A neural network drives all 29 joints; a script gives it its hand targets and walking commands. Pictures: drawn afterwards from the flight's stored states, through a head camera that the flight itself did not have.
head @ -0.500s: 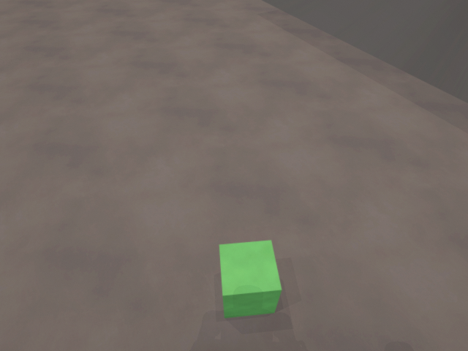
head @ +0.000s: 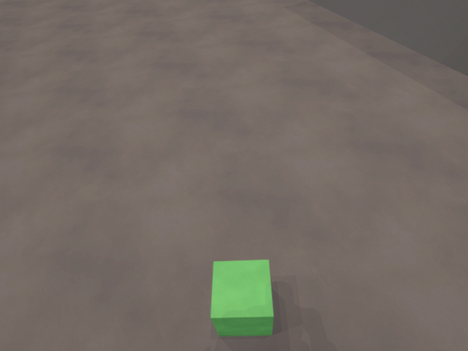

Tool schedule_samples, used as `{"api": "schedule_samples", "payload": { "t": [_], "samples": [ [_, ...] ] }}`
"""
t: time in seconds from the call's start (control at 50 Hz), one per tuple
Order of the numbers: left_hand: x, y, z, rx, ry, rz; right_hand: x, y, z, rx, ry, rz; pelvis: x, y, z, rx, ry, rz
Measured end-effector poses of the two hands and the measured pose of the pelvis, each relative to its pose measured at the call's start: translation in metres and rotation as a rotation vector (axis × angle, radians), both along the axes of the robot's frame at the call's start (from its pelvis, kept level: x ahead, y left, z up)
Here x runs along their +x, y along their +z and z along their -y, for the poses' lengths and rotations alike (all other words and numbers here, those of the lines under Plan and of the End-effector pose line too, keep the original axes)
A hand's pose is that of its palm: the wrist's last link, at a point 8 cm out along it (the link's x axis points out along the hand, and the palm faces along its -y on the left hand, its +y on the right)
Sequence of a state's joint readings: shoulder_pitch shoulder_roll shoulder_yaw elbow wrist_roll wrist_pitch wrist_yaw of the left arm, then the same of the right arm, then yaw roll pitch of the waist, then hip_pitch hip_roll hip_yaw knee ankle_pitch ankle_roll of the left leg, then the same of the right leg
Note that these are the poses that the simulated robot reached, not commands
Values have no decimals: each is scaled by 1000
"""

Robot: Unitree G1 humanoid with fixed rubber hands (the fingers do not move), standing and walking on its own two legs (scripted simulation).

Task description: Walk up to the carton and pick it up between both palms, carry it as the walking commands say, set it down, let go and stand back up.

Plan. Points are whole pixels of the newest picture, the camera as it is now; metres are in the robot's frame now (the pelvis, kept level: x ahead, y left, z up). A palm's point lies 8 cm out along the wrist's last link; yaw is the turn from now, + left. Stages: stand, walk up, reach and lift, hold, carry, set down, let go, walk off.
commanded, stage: walk up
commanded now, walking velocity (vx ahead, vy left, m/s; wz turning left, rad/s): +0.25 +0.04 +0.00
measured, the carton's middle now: (243, 299) +0.44 +0.06 -0.66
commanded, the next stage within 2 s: none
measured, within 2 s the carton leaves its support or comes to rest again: neither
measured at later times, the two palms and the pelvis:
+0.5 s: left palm out of the picture +0.06 +0.30 -0.16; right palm out of the picture +0.16 -0.18 -0.13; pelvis +0.08 +0.06 -0.01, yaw +0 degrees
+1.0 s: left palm out of the picture +0.07 +0.25 -0.15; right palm out of the picture +0.05 -0.19 -0.16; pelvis +0.06 +0.03 -0.01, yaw +0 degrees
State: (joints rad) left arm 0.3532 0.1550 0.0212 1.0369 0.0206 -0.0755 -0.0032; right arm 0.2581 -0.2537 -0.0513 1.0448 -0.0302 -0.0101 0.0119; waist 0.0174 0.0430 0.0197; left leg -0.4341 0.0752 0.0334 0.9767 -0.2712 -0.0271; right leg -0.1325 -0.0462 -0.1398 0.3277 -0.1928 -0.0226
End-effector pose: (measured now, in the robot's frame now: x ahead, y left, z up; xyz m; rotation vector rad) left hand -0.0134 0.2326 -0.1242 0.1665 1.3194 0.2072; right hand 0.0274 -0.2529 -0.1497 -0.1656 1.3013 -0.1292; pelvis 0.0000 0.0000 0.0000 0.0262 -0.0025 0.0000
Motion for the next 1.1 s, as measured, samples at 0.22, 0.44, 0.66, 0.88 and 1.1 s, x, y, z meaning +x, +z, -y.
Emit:
{"api": "schedule_samples", "payload": {
  "t": [0.22,0.44,0.66,0.88,1.1],
  "samples": [
    [-12,-12,13,-30,93,-173,111,-4,-45,59,57,79,45,-7,-8,-12,-9,-2],
    [53,-39,-58,-32,69,-166,147,15,-66,-76,49,121,79,-13,-53,-30,-3,5],
    [117,-37,-69,-36,21,-68,85,9,-83,-66,-55,4,75,-8,-65,-58,-5,8],
    [104,-28,-37,-25,-31,-39,40,-5,-62,-15,-100,-49,62,-9,-42,-19,-16,9],
    [80,-25,-9,-50,-14,-56,17,-5,-56,18,-88,-108,63,-5,-24,-31,0,35]
  ]
}}
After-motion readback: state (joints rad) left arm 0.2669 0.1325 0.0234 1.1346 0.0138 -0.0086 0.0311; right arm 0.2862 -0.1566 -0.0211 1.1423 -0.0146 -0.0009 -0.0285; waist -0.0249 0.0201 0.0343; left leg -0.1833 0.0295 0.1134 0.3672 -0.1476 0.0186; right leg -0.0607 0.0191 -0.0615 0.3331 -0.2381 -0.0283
